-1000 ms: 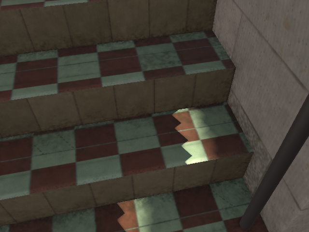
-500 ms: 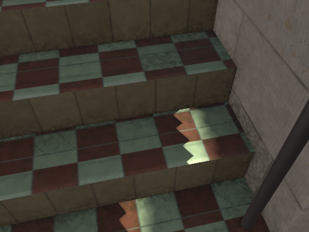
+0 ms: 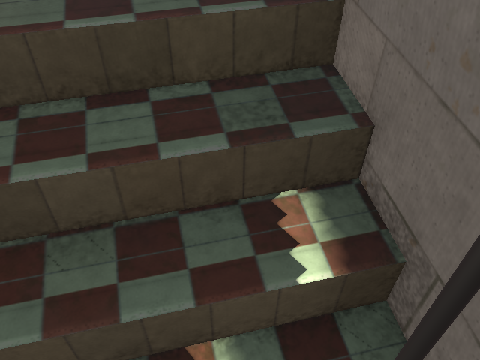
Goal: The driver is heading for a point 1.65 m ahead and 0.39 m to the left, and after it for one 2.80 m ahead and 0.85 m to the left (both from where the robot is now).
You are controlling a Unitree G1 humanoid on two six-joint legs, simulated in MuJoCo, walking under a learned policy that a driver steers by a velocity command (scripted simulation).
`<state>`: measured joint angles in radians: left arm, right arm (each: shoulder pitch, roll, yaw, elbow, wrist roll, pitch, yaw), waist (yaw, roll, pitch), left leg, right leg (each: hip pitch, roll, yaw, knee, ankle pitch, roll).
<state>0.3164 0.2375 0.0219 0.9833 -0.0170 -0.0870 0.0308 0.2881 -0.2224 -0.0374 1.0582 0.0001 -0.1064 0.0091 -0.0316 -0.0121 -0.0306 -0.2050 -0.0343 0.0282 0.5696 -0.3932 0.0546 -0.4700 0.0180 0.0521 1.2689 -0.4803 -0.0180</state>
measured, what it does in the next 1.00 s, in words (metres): climbs, turning left: right foot, then left foot 0.18 m higher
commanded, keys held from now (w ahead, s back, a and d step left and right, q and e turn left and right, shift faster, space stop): w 0.22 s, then w+q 0.78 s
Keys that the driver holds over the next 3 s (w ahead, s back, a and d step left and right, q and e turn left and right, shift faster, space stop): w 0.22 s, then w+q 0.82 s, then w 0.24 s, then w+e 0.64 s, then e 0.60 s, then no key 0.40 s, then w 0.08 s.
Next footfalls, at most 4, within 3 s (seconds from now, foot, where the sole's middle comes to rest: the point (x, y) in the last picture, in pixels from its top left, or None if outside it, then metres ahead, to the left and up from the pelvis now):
0.30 right None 0.16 -0.14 -0.77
0.70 left None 0.31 0.12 -0.58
1.18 right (206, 255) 0.63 0.08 -0.40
1.64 left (30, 147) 0.80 0.47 -0.22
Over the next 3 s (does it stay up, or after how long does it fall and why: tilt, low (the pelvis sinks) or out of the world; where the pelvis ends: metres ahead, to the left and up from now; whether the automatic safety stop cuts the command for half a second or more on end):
stays up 1.05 0.43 0.72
